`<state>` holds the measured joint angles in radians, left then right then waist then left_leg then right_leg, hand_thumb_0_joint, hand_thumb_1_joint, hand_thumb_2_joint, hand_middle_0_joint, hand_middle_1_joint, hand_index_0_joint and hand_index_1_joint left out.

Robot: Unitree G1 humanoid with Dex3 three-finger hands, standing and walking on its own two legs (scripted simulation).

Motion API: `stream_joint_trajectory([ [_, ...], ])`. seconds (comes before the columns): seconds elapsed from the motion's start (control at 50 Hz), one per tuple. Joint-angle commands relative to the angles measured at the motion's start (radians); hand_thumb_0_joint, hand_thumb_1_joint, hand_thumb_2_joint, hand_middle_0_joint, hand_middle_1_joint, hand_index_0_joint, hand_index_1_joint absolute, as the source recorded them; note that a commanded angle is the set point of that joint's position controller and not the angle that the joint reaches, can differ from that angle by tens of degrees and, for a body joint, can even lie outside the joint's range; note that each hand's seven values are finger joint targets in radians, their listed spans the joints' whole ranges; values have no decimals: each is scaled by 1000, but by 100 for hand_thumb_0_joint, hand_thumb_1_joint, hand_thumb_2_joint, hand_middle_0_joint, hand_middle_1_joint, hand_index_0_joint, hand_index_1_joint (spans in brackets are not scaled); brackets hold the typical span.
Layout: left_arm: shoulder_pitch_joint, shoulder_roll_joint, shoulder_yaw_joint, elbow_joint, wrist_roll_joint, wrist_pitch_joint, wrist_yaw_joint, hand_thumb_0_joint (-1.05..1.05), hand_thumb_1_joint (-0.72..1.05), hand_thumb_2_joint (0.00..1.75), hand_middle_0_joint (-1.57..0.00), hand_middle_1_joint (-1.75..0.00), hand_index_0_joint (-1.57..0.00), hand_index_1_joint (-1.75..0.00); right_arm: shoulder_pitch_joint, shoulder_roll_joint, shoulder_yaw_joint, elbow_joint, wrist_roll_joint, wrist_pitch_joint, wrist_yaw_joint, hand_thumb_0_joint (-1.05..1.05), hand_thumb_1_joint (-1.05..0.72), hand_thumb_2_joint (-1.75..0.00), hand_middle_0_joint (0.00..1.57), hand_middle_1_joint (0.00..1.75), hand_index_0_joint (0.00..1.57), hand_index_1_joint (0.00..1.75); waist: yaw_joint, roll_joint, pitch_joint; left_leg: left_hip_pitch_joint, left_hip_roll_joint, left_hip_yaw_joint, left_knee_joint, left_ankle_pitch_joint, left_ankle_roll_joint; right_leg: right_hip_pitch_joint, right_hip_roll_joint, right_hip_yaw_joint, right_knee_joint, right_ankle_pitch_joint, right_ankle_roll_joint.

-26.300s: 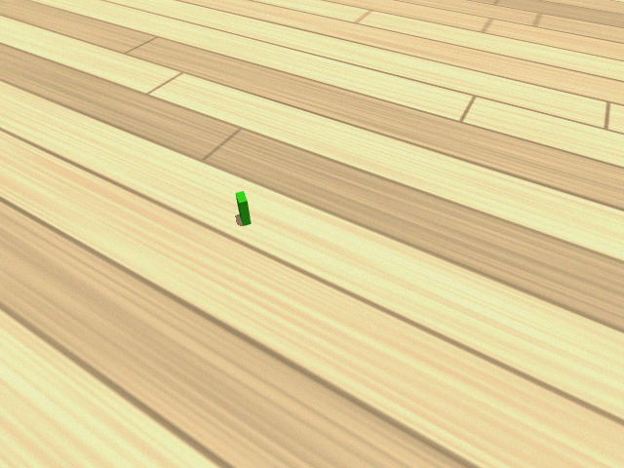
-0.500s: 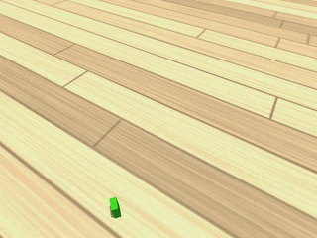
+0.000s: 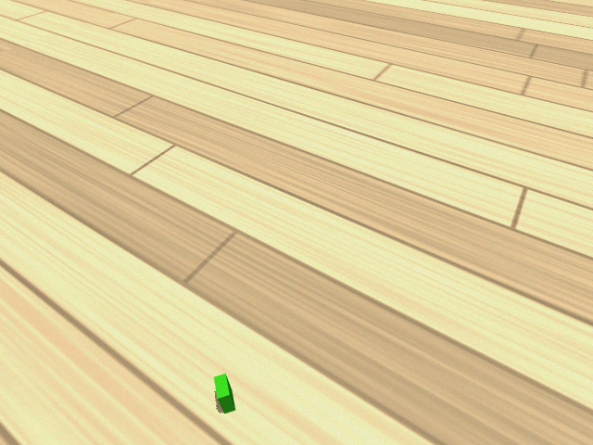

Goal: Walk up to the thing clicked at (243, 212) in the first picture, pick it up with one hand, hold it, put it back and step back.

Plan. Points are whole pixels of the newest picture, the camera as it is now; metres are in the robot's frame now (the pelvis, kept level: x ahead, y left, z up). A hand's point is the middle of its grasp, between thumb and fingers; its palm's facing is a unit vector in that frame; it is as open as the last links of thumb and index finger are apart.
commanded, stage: stand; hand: left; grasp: from the side
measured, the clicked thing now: (225, 394) +0.43 +0.23 -0.71
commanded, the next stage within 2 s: step back in 1.26 s
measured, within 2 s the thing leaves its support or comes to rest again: neither
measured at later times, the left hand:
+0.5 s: hand out of the picture +0.08 +0.24 -0.15, palm faces -0.02 -0.94 -0.35, open 7.4 cm
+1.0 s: hand out of the picture +0.10 +0.24 -0.15, palm faces -0.02 -0.94 -0.35, open 7.4 cm
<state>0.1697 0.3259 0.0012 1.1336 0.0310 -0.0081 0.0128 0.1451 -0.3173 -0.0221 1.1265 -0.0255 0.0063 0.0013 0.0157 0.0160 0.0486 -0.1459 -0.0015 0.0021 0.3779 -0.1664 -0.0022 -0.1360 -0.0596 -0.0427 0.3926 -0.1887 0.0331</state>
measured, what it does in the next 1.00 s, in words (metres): stands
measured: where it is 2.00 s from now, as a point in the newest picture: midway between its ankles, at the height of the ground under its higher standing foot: outside the picture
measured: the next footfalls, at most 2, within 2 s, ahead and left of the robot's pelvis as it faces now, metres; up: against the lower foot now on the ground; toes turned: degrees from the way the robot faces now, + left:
right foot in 1.98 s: -0.06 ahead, -0.08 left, +0.00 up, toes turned -1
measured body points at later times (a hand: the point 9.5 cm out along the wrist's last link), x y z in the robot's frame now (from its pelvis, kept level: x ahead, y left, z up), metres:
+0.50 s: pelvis +0.01 -0.01 +0.00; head +0.02 -0.02 +0.45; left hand +0.08 +0.28 -0.13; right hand +0.07 -0.30 -0.14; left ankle +0.03 +0.12 -0.74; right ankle +0.02 -0.14 -0.74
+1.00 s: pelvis +0.03 -0.01 +0.00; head +0.03 -0.02 +0.45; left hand +0.10 +0.29 -0.13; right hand +0.09 -0.31 -0.14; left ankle +0.03 +0.12 -0.74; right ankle +0.02 -0.14 -0.74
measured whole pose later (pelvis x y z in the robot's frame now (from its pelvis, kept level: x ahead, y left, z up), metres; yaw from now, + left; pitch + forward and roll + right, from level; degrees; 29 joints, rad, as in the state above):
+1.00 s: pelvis +0.03 -0.01 +0.00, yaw -1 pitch -2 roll +0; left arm 0.10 0.33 0.01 1.16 0.02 -0.01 0.00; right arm 0.11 -0.34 -0.01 1.15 -0.02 -0.01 0.00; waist 0.00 0.01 0.05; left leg -0.10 0.02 0.01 0.31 -0.17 -0.02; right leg -0.10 -0.03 -0.04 0.32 -0.19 0.02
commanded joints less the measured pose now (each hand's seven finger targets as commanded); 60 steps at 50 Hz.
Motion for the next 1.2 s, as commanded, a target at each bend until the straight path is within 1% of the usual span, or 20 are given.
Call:
stream_joint_trajectory([
  [0.0,-56,205,34,-42,-7,-25,13,0,90,90,-20,-30,-20,-30,-42,-195,-29,-46,3,-23,-12,0,-90,-90,20,30,20,30,-12,-17,-15,-43,102,-98,-106,-80,22,-14,-73,93,-106,-55,-39],
  [0.06,-51,206,33,-33,-6,-25,12,0,90,90,-20,-30,-20,-30,-50,-198,-28,-43,3,-23,-10,0,-90,-90,20,30,20,30,-7,-26,-8,-41,100,-95,-103,-74,18,-23,-71,92,-115,-82,-38],
  [0.12,-62,210,34,-30,-8,-25,12,0,90,90,-20,-30,-20,-30,-48,-201,-26,-38,3,-23,-13,0,-90,-90,20,30,20,30,-12,-6,-23,-41,105,-92,-106,-68,20,-9,-75,97,-111,-46,-42],
  [0.18,-66,212,36,-24,-11,-25,9,0,90,90,-20,-30,-20,-30,-49,-204,-22,-32,5,-28,-14,0,-90,-90,20,30,20,30,-9,-2,-38,-23,109,-91,-108,-24,18,7,-77,98,-102,7,-44],
  [0.22,-63,207,34,-17,-10,-25,10,0,90,90,-20,-30,-20,-30,-57,-208,-22,-32,6,-28,-15,0,-90,-90,20,30,20,30,-8,-11,-30,-17,112,-93,-110,0,18,2,-75,92,-105,14,-42],
  [0.26,-69,211,36,-15,-12,-23,9,0,90,90,-20,-30,-20,-30,-51,-210,-21,-27,7,-28,-15,0,-90,-90,20,30,20,30,-8,-22,-25,-19,110,-89,-113,-12,17,0,-72,92,-109,-5,-42],
  [0.38,-84,210,36,-17,-14,-28,7,0,90,90,-20,-30,-20,-30,-49,-213,-16,-22,8,-31,-16,0,-90,-90,20,30,20,30,-12,-19,-60,9,118,-80,-103,71,15,36,-82,99,-111,93,-39],
  [0.44,-83,209,36,-11,-14,-24,8,0,90,90,-20,-30,-20,-30,-57,-212,-16,-20,7,-29,-16,0,-90,-90,20,30,20,30,-6,-31,-37,7,119,-83,-115,53,12,19,-74,88,-118,52,-40],
  [0.46,-91,204,37,-11,-14,-23,8,0,90,90,-20,-30,-20,-30,-54,-217,-18,-19,9,-29,-17,0,-90,-90,20,30,20,30,-14,-22,-32,-3,118,-80,-115,37,12,21,-76,93,-123,46,-39],
  [0.54,-93,207,38,-12,-15,-26,8,0,90,90,-20,-30,-20,-30,-60,-213,-16,-19,8,-31,-15,0,-90,-90,20,30,20,30,-12,-26,-58,17,123,-78,-110,95,12,44,-80,91,-120,108,-38],
  [0.62,-101,209,40,-13,-16,-26,8,0,90,90,-20,-30,-20,-30,-62,-213,-16,-18,9,-30,-15,0,-90,-90,20,30,20,30,-13,-29,-47,18,125,-77,-113,88,10,35,-79,91,-128,93,-38],
  [0.72,-104,209,43,-18,-18,-27,6,0,90,90,-20,-30,-20,-30,-68,-218,-14,-23,11,-36,-17,0,-90,-90,20,30,20,30,-12,-13,-88,49,133,-70,-98,176,13,71,-85,89,-108,208,-37],
  [0.76,-110,212,44,-18,-18,-27,6,0,90,90,-20,-30,-20,-30,-61,-219,-14,-19,11,-35,-18,0,-90,-90,20,30,20,30,-16,-25,-78,46,132,-71,-110,168,8,64,-83,89,-112,186,-37],
  [0.8,-112,213,45,-22,-18,-24,5,0,90,90,-20,-30,-20,-30,-74,-222,-14,-24,10,-35,-20,0,-90,-90,20,30,20,30,-12,-10,-88,55,135,-67,-104,180,11,63,-84,89,-111,201,-38],
  [0.88,-112,215,45,-19,-17,-21,5,0,90,90,-20,-30,-20,-30,-68,-220,-14,-21,10,-33,-19,0,-90,-90,20,30,20,30,-16,-26,-65,42,133,-70,-122,125,6,43,-77,84,-122,131,-36],
  [0.94,-114,211,44,-22,-17,-25,4,0,90,90,-20,-30,-20,-30,-72,-227,-15,-22,10,-32,-17,0,-90,-90,20,30,20,30,-16,-32,-61,41,136,-69,-116,127,9,47,-81,90,-128,138,-37],
  [0.96,-109,212,45,-20,-18,-24,4,0,90,90,-20,-30,-20,-30,-69,-230,-17,-21,10,-32,-16,0,-90,-90,20,30,20,30,-17,-20,-57,35,131,-67,-118,98,9,44,-79,90,-133,122,-34],
  [1.04,-113,222,48,-27,-19,-24,3,0,90,90,-20,-30,-20,-30,-79,-226,-16,-25,10,-35,-17,0,-90,-90,20,30,20,30,-15,-10,-82,45,135,-65,-115,136,12,64,-85,95,-122,164,-43],
  [1.12,-107,218,46,-26,-21,-25,3,0,90,90,-20,-30,-20,-30,-74,-218,-14,-24,12,-36,-15,0,-90,-90,20,30,20,30,-16,-29,-71,53,136,-69,-122,153,8,50,-79,86,-121,157,-41],
  [1.18,-109,216,46,-27,-19,-21,2,0,90,90,-20,-30,-20,-30,-77,-231,-18,-23,10,-34,-16,0,-90,-90,20,30,20,30,-15,-14,-57,43,134,-67,-126,97,9,37,-80,91,-126,110,-42],
])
